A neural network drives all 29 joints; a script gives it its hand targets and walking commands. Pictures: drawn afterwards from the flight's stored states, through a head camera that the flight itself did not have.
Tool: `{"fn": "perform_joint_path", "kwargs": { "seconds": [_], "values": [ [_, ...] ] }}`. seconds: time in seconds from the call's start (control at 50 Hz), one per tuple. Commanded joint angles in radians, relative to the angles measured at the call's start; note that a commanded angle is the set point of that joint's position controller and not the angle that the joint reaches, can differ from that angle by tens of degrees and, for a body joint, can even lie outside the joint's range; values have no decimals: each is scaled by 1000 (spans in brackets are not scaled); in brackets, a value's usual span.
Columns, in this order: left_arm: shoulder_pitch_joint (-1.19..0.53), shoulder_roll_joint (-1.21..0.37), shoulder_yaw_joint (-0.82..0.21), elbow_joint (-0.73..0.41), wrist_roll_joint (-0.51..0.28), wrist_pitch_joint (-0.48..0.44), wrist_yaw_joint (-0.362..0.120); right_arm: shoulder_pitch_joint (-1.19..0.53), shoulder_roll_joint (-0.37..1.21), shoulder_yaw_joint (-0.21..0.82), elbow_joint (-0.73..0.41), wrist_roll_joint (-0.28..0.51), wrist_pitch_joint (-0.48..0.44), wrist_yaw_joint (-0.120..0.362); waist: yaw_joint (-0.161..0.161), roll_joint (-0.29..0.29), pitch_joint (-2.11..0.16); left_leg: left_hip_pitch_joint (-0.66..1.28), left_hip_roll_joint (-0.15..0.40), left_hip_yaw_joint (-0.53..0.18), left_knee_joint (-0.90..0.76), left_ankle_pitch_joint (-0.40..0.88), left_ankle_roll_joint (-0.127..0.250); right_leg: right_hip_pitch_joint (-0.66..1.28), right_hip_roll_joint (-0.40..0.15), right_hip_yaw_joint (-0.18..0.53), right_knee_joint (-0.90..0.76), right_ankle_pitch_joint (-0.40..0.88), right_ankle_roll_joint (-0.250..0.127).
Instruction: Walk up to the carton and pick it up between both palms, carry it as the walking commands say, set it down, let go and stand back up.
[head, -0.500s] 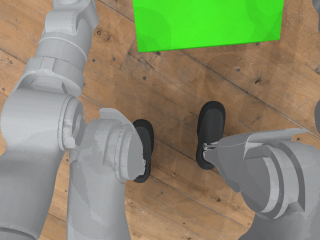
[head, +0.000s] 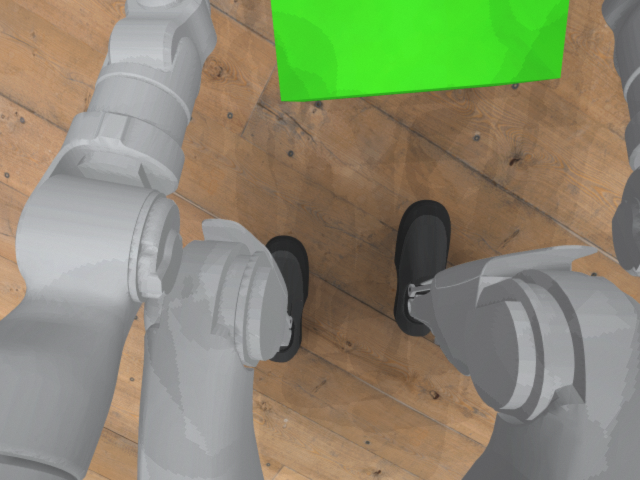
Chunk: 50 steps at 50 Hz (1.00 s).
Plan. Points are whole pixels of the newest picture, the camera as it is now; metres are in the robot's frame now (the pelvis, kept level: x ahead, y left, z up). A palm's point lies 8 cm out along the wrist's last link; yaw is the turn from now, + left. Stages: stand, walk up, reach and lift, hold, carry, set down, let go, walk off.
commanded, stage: reach and lift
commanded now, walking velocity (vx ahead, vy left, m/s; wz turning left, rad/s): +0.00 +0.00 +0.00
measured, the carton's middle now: out of the picture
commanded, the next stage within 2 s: none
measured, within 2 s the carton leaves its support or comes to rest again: leaves its support in 1.08 s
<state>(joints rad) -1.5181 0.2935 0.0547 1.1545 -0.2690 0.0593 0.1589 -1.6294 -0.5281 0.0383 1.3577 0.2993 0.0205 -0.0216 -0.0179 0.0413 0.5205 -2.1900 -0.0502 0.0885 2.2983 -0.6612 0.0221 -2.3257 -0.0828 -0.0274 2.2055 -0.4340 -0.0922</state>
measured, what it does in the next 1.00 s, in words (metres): stands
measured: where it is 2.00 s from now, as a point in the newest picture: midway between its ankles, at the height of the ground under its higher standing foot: (348, 304)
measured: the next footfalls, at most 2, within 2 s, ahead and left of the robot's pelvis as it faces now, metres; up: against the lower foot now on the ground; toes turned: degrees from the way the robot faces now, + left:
none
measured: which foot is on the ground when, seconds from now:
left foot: down 0.00-1.00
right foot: down 0.00-1.00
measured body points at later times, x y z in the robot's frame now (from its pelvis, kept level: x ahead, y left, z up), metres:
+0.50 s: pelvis +0.00 -0.01 +0.00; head +0.38 -0.04 +0.23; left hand +0.56 +0.10 -0.19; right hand +0.56 -0.24 -0.20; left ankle +0.10 +0.10 -0.31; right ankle +0.15 -0.11 -0.31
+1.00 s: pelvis +0.00 -0.01 -0.01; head +0.38 -0.04 +0.23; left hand +0.56 +0.11 -0.19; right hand +0.56 -0.23 -0.19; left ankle +0.10 +0.10 -0.31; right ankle +0.15 -0.11 -0.31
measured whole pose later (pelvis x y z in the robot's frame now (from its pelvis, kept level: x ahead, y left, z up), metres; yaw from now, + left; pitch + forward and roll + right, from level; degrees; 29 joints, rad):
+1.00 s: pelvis +0.00 -0.01 -0.01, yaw +0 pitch +31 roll +3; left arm -1.52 0.26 0.17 1.10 -0.14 0.18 0.10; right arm -1.63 -0.48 0.05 1.31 0.25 0.12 -0.04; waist -0.02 0.04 0.51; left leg -2.20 -0.07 0.05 2.32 -0.67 0.00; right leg -2.33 -0.08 -0.05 2.23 -0.44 -0.11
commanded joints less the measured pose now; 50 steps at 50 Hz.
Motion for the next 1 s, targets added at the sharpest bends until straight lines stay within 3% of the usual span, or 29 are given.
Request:
{"fn": "perform_joint_path", "kwargs": {
  "seconds": [0.0, 0.02, 0.04, 0.06, 0.08, 0.14, 0.16, 0.18, 0.2, 0.28, 0.3, 0.32, 0.38, 0.4, 0.42, 0.44, 0.46, 0.5, 0.52, 0.54, 0.6, 0.62, 0.64, 0.68, 0.74, 0.84, 0.86, 0.92, 0.98],
  "values": [
    [-194, 36, 19, -87, 5, -28, 2, -252, -72, -4, -124, 0, -30, -8, 0, -84, -1268, 306, -18, -82, -218, 301, -41, 877, 56, 130, -68, 339, 57],
    [-214, 39, 16, -138, 20, -29, 7, -220, -59, -1, -81, -2, -27, -7, 21, -83, -1261, 276, -20, -68, -220, 281, -52, 906, 51, 136, -77, 332, 48],
    [-192, 44, 29, -97, 21, -30, 3, -233, -53, -11, -95, -11, -28, -14, -5, -97, -1256, 278, -23, -73, -215, 271, -41, 879, 59, 127, -75, 324, 59],
    [-198, 39, 31, -89, 17, -27, 3, -216, -71, -23, -62, -27, -27, -19, -1, -69, -1270, 311, -20, -66, -216, 263, -52, 894, 54, 132, -87, 302, 57],
    [-197, 22, 13, -109, 11, -34, -1, -242, -44, -10, -113, -22, -36, -24, -20, -100, -1272, 300, -26, -90, -222, 286, -41, 882, 58, 115, -68, 333, 62],
    [-225, -24, -4, -128, 18, -38, -6, -233, 14, 14, -72, 8, -32, -16, 28, -43, -1259, 320, -26, -66, -222, 282, -51, 897, 59, 131, -74, 326, 48],
    [-233, -6, 3, -91, 24, -43, -2, -254, 0, 14, -76, 5, -38, -20, 7, -69, -1239, 315, -26, -75, -224, 275, -43, 871, 67, 124, -77, 313, 55],
    [-212, -44, -8, -84, 23, -38, -2, -248, -9, 23, -86, 5, -42, -18, 16, -40, -1279, 331, -25, -66, -215, 303, -52, 911, 61, 130, -77, 349, 50],
    [-219, -2, 9, -112, 30, -43, -1, -230, 26, 31, -72, 9, -35, -19, 32, -81, -1254, 310, -31, -75, -223, 300, -44, 892, 66, 125, -68, 347, 60],
    [-197, -51, 24, -71, 42, -47, -2, -295, 72, 62, -132, 20, -42, -16, 43, -113, -1250, 264, -35, -60, -211, 276, -39, 923, 76, 141, -86, 343, 60],
    [-229, -104, -7, -61, 24, -53, -11, -265, 115, 84, -67, 21, -39, -11, 25, -103, -1239, 262, -35, -57, -224, 273, -41, 928, 72, 141, -96, 350, 61],
    [-240, -111, -14, -110, 14, -55, -16, -293, 112, 72, -141, 33, -46, -11, 17, -96, -1270, 289, -34, -75, -216, 290, -38, 917, 79, 129, -79, 356, 60],
    [-262, -161, -22, -96, 17, -54, -23, -329, 149, 66, -112, 24, -41, 0, 11, -73, -1248, 326, -39, -69, -222, 291, -42, 880, 88, 127, -93, 312, 57],
    [-291, -209, -44, -108, 7, -48, -34, -323, 195, 90, -110, 12, -33, 7, -8, -84, -1247, 347, -45, -77, -223, 306, -46, 873, 78, 121, -95, 319, 58],
    [-292, -235, -38, -117, 25, -52, -44, -338, 241, 90, -116, 35, -36, 15, 21, -62, -1211, 332, -41, -77, -227, 295, -44, 846, 83, 116, -92, 315, 61],
    [-330, -330, -68, -138, 12, -47, -64, -348, 326, 118, -119, 23, -32, 34, -4, -73, -1222, 321, -57, -68, -222, 297, -47, 858, 87, 128, -102, 309, 49],
    [-327, -364, -35, -90, 39, -35, -86, -371, 383, 130, -107, 29, -22, 52, 27, -78, -1200, 290, -48, -66, -205, 283, -41, 858, 82, 134, -89, 308, 50],
    [-405, -543, -69, -143, 53, -24, -140, -438, 557, 173, -140, 33, -8, 99, 34, -81, -1166, 280, -54, -65, -209, 267, -35, 837, 94, 127, -85, 283, 52],
    [-432, -606, -81, -140, 56, -13, -162, -451, 614, 154, -159, 15, -2, 119, -16, -54, -1175, 319, -61, -73, -215, 276, -36, 822, 96, 106, -86, 282, 57],
    [-452, -643, -66, -161, 71, -7, -186, -427, 703, 141, -143, -1, 15, 147, 12, -60, -1146, 312, -73, -64, -215, 268, -35, 800, 104, 106, -90, 259, 52],
    [-451, -793, -67, -162, 96, 19, -252, -384, 840, 106, -163, -42, 34, 194, -35, -42, -1060, 230, -90, -54, -193, 251, -23, 763, 124, 97, -87, 270, 37],
    [-481, -818, -78, -216, 99, 25, -270, -394, 876, 117, -202, -26, 43, 209, -16, -7, -1059, 211, -82, -49, -186, 244, -21, 756, 117, 114, -83, 270, 32],
    [-471, -826, -62, -196, 100, 37, -273, -412, 860, 102, -188, -34, 53, 222, -5, 8, -1078, 239, -76, -45, -192, 250, -30, 771, 112, 114, -81, 276, 25],
    [-467, -830, -41, -231, 105, 44, -284, -398, 919, 96, -206, -28, 66, 243, -3, -44, -1050, 220, -83, -61, -198, 240, -15, 725, 114, 89, -70, 247, 27],
    [-457, -902, -59, -227, 101, 63, -311, -360, 946, 111, -216, -40, 78, 256, -22, -22, -1036, 182, -84, -50, -189, 246, -12, 776, 121, 106, -70, 294, 24],
    [-428, -930, -65, -240, 79, 70, -334, -355, 989, 118, -271, -35, 86, 262, -13, -52, -1077, 145, -89, -41, -180, 264, -7, 865, 129, 106, -62, 355, 23],
    [-454, -940, -65, -269, 87, 71, -334, -375, 1020, 124, -301, -22, 87, 267, 17, -37, -1080, 169, -82, -43, -190, 271, -4, 821, 132, 99, -56, 347, 23],
    [-458, -977, -93, -299, 66, 73, -331, -374, 1003, 146, -297, -9, 89, 262, -19, -44, -1181, 178, -81, -47, -176, 312, -11, 914, 129, 101, -46, 424, 19],
    [-488, -986, -134, -341, 36, 68, -322, -390, 1032, 132, -342, -10, 89, 265, -25, -34, -1233, 244, -94, -60, -194, 343, -7, 854, 134, 74, -43, 404, 21]
  ]
}}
